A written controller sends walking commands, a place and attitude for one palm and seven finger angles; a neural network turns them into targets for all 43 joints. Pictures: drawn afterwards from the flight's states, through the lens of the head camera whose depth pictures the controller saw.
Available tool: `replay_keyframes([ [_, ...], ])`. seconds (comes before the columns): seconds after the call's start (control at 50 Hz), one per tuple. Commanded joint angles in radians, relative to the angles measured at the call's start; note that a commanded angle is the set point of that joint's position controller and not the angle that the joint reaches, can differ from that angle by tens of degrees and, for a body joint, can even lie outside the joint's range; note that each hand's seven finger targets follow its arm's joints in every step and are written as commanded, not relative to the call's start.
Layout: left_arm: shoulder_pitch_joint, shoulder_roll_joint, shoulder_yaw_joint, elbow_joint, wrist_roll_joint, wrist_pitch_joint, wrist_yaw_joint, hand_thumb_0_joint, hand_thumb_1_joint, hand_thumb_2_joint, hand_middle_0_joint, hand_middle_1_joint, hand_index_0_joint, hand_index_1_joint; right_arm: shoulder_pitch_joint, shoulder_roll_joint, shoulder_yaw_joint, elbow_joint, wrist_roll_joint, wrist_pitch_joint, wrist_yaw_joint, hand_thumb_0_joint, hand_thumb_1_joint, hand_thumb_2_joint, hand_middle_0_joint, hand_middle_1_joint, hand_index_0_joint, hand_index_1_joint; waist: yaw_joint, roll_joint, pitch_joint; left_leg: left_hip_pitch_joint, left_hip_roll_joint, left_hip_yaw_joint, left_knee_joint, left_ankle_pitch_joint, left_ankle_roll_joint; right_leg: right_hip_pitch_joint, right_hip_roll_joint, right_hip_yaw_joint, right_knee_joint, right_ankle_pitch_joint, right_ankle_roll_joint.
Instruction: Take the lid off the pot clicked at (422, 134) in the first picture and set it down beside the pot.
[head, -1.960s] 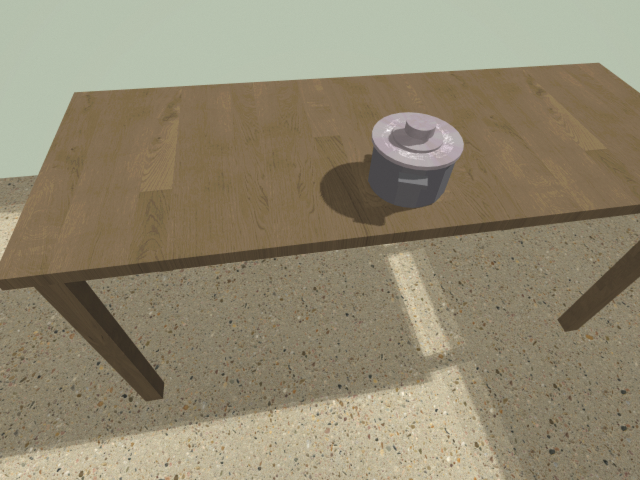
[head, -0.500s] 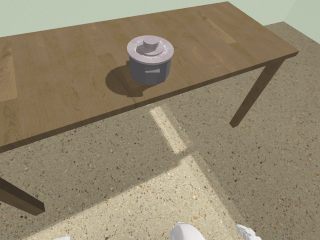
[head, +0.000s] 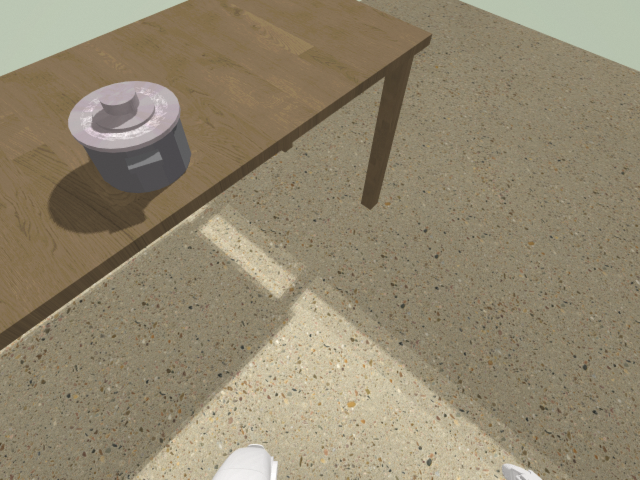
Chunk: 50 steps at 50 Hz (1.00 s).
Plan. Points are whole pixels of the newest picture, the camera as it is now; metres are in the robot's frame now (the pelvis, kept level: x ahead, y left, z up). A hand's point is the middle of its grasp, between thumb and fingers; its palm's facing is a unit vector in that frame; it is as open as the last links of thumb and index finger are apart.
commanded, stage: walk to a spot facing it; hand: left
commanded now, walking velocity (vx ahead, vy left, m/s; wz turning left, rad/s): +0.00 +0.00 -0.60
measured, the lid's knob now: (119, 99) +0.62 +0.37 +0.07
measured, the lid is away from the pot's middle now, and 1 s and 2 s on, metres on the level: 0.00 0.00 0.00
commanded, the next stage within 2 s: turn to face it in 1.72 s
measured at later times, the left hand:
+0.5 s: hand (214, 460) +0.15 +0.16 -0.16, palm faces -0.30 -0.91 -0.28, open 7.4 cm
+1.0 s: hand (228, 442) +0.18 +0.15 -0.18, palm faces -0.51 -0.84 -0.18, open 7.4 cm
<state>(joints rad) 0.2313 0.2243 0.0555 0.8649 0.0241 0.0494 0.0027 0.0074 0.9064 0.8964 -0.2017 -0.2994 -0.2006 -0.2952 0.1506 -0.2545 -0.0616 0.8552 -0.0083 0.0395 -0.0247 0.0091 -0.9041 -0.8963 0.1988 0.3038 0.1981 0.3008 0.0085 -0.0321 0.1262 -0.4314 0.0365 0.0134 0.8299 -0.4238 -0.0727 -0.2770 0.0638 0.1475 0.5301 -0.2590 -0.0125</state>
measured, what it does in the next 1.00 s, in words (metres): steps on the spot, turning right: left foot, then right foot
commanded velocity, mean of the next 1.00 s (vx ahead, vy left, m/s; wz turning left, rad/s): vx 0.12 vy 0.00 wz -0.60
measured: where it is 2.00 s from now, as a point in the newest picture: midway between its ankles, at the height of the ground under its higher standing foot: (435, 448)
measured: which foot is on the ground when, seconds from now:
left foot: up 0.00-0.06, down 0.08-0.46, up 0.48-0.90, down 0.92-1.00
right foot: down 0.00-0.08, up 0.10-0.44, down 0.46-0.92, up 0.94-1.00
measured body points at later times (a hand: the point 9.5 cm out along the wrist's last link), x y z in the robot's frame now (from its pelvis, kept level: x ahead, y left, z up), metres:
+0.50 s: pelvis -0.01 -0.02 -0.01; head +0.03 -0.05 +0.43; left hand +0.17 +0.20 -0.14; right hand -0.04 -0.27 -0.16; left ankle +0.03 +0.13 -0.72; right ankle -0.05 -0.12 -0.74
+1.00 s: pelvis +0.05 -0.01 +0.00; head +0.08 +0.01 +0.44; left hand +0.20 +0.19 -0.17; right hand +0.01 -0.28 -0.11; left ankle +0.12 +0.06 -0.74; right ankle -0.05 -0.11 -0.69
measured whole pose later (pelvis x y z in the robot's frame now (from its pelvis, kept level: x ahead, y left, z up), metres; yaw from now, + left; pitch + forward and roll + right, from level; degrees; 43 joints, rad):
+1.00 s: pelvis +0.05 -0.01 +0.00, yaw -36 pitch -1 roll +0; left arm 0.35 0.24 0.09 0.94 0.03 0.04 -0.03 0.01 0.91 0.90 -0.20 -0.30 -0.20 -0.29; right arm 0.20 -0.18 -0.03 0.83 -0.03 -0.04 -0.01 0.01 -0.90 -0.90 0.20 0.30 0.20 0.30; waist 0.04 -0.07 0.02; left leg -0.27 0.02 0.08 0.58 -0.29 0.02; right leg -0.39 0.05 0.09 0.97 -0.44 -0.01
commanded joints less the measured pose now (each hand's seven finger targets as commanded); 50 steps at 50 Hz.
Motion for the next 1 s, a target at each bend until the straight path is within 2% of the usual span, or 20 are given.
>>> replay_keyframes([
  [0.0, -0.058, 0.206, 0.065, -0.096, -0.007, -0.021, 0.005, 0.000, 0.900, 0.900, -0.200, -0.300, -0.200, -0.300, 0.119, -0.060, -0.016, -0.054, 0.008, -0.042, -0.010, 0.000, -0.900, -0.900, 0.200, 0.300, 0.200, 0.300, -0.041, -0.113, -0.184, 0.205, -0.031, 0.014, -0.266, 0.138, 0.017, 0.018, -0.197, 0.247, -0.056, 0.404, -0.122],
  [0.02, -0.071, 0.180, 0.061, -0.103, -0.010, -0.017, 0.003, 0.000, 0.900, 0.900, -0.200, -0.300, -0.200, -0.300, 0.166, -0.083, -0.019, -0.044, 0.009, -0.049, -0.012, 0.000, -0.900, -0.900, 0.200, 0.300, 0.200, 0.300, -0.063, -0.052, -0.198, 0.322, 0.019, -0.039, -0.395, 0.200, 0.033, -0.060, -0.140, 0.208, 0.027, 0.278, -0.080],
  [0.04, -0.051, 0.112, 0.052, -0.124, -0.020, -0.012, -0.005, 0.000, 0.900, 0.900, -0.200, -0.300, -0.200, -0.300, 0.182, -0.174, -0.032, -0.050, -0.005, -0.058, -0.014, 0.000, -0.900, -0.900, 0.200, 0.300, 0.200, 0.300, -0.064, 0.229, -0.202, 0.411, 0.245, -0.296, -0.537, 0.221, 0.105, -0.221, 0.005, 0.081, 0.206, -0.057, -0.017],
  [0.06, -0.022, 0.107, 0.050, -0.126, -0.015, -0.014, -0.010, 0.000, 0.900, 0.900, -0.200, -0.300, -0.200, -0.300, 0.171, -0.220, -0.036, -0.071, -0.009, -0.051, -0.012, 0.000, -0.900, -0.900, 0.200, 0.300, 0.200, 0.300, -0.045, 0.350, -0.173, 0.357, 0.425, -0.451, -0.587, 0.287, 0.199, -0.287, 0.027, -0.066, 0.433, -0.346, 0.029],
  [0.1, -0.002, 0.141, 0.063, -0.096, 0.001, -0.013, -0.020, 0.000, 0.900, 0.900, -0.200, -0.300, -0.200, -0.300, 0.082, -0.137, -0.008, -0.093, -0.021, -0.050, -0.010, 0.000, -0.900, -0.900, 0.200, 0.300, 0.200, 0.300, -0.006, 0.188, -0.104, 0.195, 0.352, -0.325, -0.597, 0.223, 0.227, -0.250, -0.043, -0.041, 0.626, -0.244, 0.038],
  [0.18, -0.006, 0.112, 0.055, -0.077, -0.006, 0.001, -0.041, 0.000, 0.900, 0.900, -0.200, -0.300, -0.200, -0.300, 0.041, -0.110, 0.001, -0.098, -0.016, -0.054, -0.013, 0.000, -0.900, -0.900, 0.200, 0.300, 0.200, 0.300, 0.011, 0.223, -0.113, 0.228, 0.239, -0.067, -0.542, 0.363, 0.190, -0.264, -0.079, -0.097, 0.674, -0.131, 0.063],
  [0.34, -0.105, 0.071, 0.032, -0.115, -0.010, -0.006, -0.043, 0.000, 0.900, 0.900, -0.200, -0.300, -0.200, -0.300, 0.158, -0.160, -0.039, -0.049, -0.022, -0.048, 0.000, 0.000, -0.900, -0.900, 0.200, 0.300, 0.200, 0.300, -0.054, 0.215, -0.166, 0.331, 0.316, 0.005, -0.474, 0.480, 0.217, -0.130, -0.100, -0.205, 0.245, -0.220, 0.056],
  [0.4, 0.003, 0.093, 0.038, -0.078, -0.010, -0.024, -0.038, 0.000, 0.900, 0.900, -0.200, -0.300, -0.200, -0.300, 0.137, -0.169, -0.048, -0.047, -0.014, -0.045, 0.006, 0.000, -0.900, -0.900, 0.200, 0.300, 0.200, 0.300, 0.001, 0.148, -0.225, 0.279, 0.284, 0.099, -0.293, 0.494, 0.138, 0.077, -0.065, -0.240, -0.044, -0.014, 0.031],
  [0.42, 0.056, 0.159, 0.048, -0.061, -0.004, -0.033, -0.029, 0.000, 0.900, 0.900, -0.200, -0.300, -0.200, -0.300, 0.141, -0.133, -0.044, -0.051, -0.005, -0.042, 0.013, 0.000, -0.900, -0.900, 0.200, 0.300, 0.200, 0.300, 0.023, 0.039, -0.246, 0.143, 0.238, 0.148, -0.151, 0.356, 0.075, 0.237, -0.135, -0.148, -0.150, 0.111, 0.001],
  [0.44, 0.113, 0.276, 0.076, -0.044, 0.006, -0.044, -0.010, 0.000, 0.900, 0.900, -0.200, -0.300, -0.200, -0.300, 0.090, -0.039, -0.021, -0.097, -0.005, -0.036, 0.016, 0.000, -0.900, -0.900, 0.200, 0.300, 0.200, 0.300, 0.063, -0.309, -0.203, -0.158, 0.096, 0.197, 0.059, -0.143, 0.011, 0.339, -0.397, 0.231, -0.230, 0.360, -0.100],
  [0.46, 0.158, 0.298, 0.083, -0.040, -0.010, -0.037, 0.004, 0.000, 0.900, 0.900, -0.200, -0.300, -0.200, -0.300, 0.012, -0.064, -0.016, -0.123, -0.011, -0.027, 0.008, 0.000, -0.900, -0.900, 0.200, 0.300, 0.200, 0.300, 0.098, -0.272, -0.186, -0.221, 0.061, 0.060, 0.209, -0.227, 0.013, 0.285, -0.461, 0.298, -0.204, 0.524, -0.187],
  [0.48, 0.140, 0.272, 0.076, -0.044, -0.012, -0.036, 0.009, 0.000, 0.900, 0.900, -0.200, -0.300, -0.200, -0.300, 0.016, -0.062, -0.016, -0.123, -0.007, -0.024, 0.007, 0.000, -0.900, -0.900, 0.200, 0.300, 0.200, 0.300, 0.071, -0.173, -0.165, -0.236, 0.082, 0.001, 0.267, -0.166, 0.022, 0.250, -0.439, 0.234, -0.195, 0.443, -0.211],
  [0.5, 0.088, 0.236, 0.077, -0.047, -0.008, -0.040, 0.013, 0.000, 0.900, 0.900, -0.200, -0.300, -0.200, -0.300, 0.000, -0.063, -0.018, -0.101, -0.007, -0.021, 0.006, 0.000, -0.900, -0.900, 0.200, 0.300, 0.200, 0.300, 0.053, -0.226, -0.162, -0.244, 0.087, -0.014, 0.291, -0.123, 0.022, 0.232, -0.362, 0.225, -0.192, 0.430, -0.191],
  [0.56, 0.016, 0.174, 0.055, -0.070, -0.013, -0.044, 0.012, 0.000, 0.900, 0.900, -0.200, -0.300, -0.200, -0.300, 0.034, -0.068, -0.022, -0.058, -0.011, -0.019, 0.010, 0.000, -0.900, -0.900, 0.200, 0.300, 0.200, 0.300, 0.006, -0.111, -0.156, -0.170, 0.070, -0.001, 0.274, 0.015, -0.005, 0.190, -0.269, 0.120, -0.143, 0.531, -0.170],
  [0.76, 0.094, 0.200, 0.063, -0.035, -0.001, -0.062, -0.002, 0.000, 0.900, 0.900, -0.200, -0.300, -0.200, -0.300, -0.076, -0.054, -0.022, -0.106, -0.012, -0.055, 0.029, 0.000, -0.900, -0.900, 0.200, 0.300, 0.200, 0.300, 0.050, -0.106, -0.073, -0.097, 0.005, -0.001, 0.024, 0.005, 0.010, 0.095, -0.272, 0.343, -0.273, -0.148, -0.207],
  [0.84, 0.049, 0.189, 0.064, -0.044, -0.004, -0.064, -0.007, 0.000, 0.900, 0.900, -0.200, -0.300, -0.200, -0.300, 0.038, -0.037, -0.019, -0.083, -0.006, -0.083, 0.020, 0.000, -0.900, -0.900, 0.200, 0.300, 0.200, 0.300, -0.007, -0.102, -0.092, 0.204, -0.043, 0.020, -0.275, 0.081, 0.031, -0.051, -0.201, 0.315, -0.175, -0.123, -0.161],
  [0.86, 0.018, 0.161, 0.060, -0.055, -0.006, -0.063, -0.011, 0.000, 0.900, 0.900, -0.200, -0.300, -0.200, -0.300, 0.139, -0.059, -0.022, -0.052, -0.004, -0.090, 0.008, 0.000, -0.900, -0.900, 0.200, 0.300, 0.200, 0.300, -0.053, -0.056, -0.122, 0.399, -0.022, 0.001, -0.390, 0.100, 0.037, -0.169, -0.141, 0.259, -0.077, -0.152, -0.118],
  [0.9, 0.020, 0.064, 0.041, -0.096, -0.014, -0.067, -0.026, 0.000, 0.900, 0.900, -0.200, -0.300, -0.200, -0.300, 0.311, -0.229, -0.054, -0.021, -0.020, -0.094, -0.004, 0.000, -0.900, -0.900, 0.200, 0.300, 0.200, 0.300, -0.110, 0.383, -0.160, 0.565, 0.429, -0.555, -0.657, -0.308, 0.161, -0.486, 0.047, -0.054, 0.456, -0.338, -0.005],
  [0.94, -0.003, 0.110, 0.058, -0.099, 0.006, -0.070, -0.041, 0.000, 0.900, 0.900, -0.200, -0.300, -0.200, -0.300, 0.216, -0.169, -0.030, -0.057, -0.025, -0.088, 0.004, 0.000, -0.900, -0.900, 0.200, 0.300, 0.200, 0.300, -0.059, 0.181, -0.027, 0.327, 0.423, -0.531, -0.718, -0.347, 0.236, -0.480, -0.082, -0.058, 0.614, -0.214, 0.003],
  [0.98, 0.020, 0.094, 0.062, -0.048, 0.015, -0.060, -0.055, 0.000, 0.900, 0.900, -0.200, -0.300, -0.200, -0.300, 0.145, -0.090, -0.007, -0.054, -0.019, -0.102, 0.003, 0.000, -0.900, -0.900, 0.200, 0.300, 0.200, 0.300, -0.010, 0.166, 0.003, 0.248, 0.318, -0.294, -0.702, -0.176, 0.171, -0.447, -0.117, -0.088, 0.686, -0.066, 0.013],
])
